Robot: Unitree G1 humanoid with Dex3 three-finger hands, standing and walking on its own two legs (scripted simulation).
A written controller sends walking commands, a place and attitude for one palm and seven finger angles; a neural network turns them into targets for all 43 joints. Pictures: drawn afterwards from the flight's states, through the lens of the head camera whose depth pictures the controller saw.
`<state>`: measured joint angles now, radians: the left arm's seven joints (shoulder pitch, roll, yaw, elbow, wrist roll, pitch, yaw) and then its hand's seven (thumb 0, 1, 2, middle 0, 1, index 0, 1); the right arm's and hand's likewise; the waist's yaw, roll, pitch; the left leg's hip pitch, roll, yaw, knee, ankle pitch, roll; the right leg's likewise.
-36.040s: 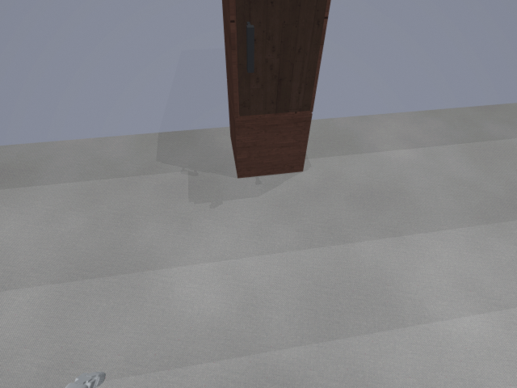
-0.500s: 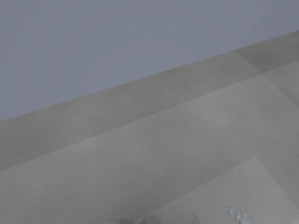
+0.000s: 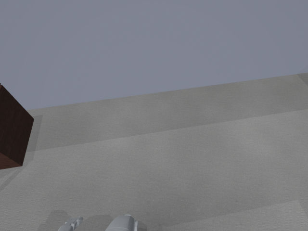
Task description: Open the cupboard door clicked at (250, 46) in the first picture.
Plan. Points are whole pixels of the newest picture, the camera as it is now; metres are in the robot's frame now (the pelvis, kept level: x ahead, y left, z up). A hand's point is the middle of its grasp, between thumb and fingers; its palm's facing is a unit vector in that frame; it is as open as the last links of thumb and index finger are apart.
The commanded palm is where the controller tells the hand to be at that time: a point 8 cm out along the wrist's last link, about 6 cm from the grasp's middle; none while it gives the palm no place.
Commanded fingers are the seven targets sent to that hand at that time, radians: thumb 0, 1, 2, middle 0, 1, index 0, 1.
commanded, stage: turn to face it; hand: left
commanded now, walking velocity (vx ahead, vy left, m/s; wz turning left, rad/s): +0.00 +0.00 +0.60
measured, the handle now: out of the picture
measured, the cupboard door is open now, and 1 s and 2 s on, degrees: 50 50 50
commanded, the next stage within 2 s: take the last steps up to it in 1.56 s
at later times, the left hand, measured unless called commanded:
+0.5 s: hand out of the picture +0.05 +0.22 -0.16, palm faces +0.31 -0.90 -0.32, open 7.4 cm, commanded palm none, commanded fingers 0.00 0.90 0.90 -0.20 -0.30 -0.20 -0.30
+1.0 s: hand out of the picture -0.03 +0.20 -0.17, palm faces +0.61 -0.76 -0.25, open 7.4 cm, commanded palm none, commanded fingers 0.00 0.90 0.90 -0.20 -0.30 -0.20 -0.30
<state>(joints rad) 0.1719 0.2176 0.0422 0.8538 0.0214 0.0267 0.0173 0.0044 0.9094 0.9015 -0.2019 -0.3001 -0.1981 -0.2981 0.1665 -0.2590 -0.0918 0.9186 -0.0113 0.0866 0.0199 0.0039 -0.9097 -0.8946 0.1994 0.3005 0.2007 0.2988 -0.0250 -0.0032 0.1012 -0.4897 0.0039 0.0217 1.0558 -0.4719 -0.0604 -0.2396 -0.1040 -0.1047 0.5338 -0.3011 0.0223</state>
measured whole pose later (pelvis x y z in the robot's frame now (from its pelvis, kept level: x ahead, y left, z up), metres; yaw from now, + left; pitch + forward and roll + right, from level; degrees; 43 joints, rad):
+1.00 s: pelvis +0.03 -0.03 +0.00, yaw +37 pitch +1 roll -1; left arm 0.16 0.27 0.07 0.89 0.01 0.07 0.00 0.01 0.91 0.90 -0.20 -0.30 -0.20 -0.30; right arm 0.14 -0.22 -0.05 0.89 -0.02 0.04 0.00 0.00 -0.91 -0.89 0.20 0.30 0.20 0.30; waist 0.01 -0.03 0.11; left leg -0.30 -0.01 -0.05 0.53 -0.25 0.01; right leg -0.46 -0.08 -0.03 1.01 -0.45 0.08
